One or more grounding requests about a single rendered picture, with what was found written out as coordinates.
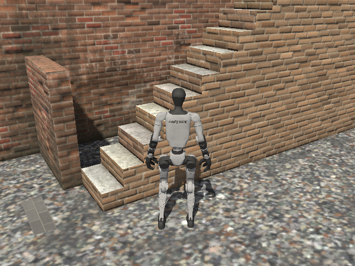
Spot stairs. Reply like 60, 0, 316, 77
81, 0, 355, 212

